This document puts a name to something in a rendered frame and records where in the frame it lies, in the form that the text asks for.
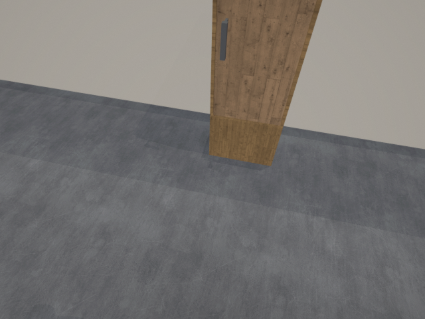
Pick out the handle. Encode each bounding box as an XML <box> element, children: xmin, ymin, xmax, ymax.
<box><xmin>220</xmin><ymin>18</ymin><xmax>228</xmax><ymax>60</ymax></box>

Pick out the cupboard door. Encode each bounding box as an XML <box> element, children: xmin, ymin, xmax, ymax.
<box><xmin>213</xmin><ymin>0</ymin><xmax>317</xmax><ymax>126</ymax></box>

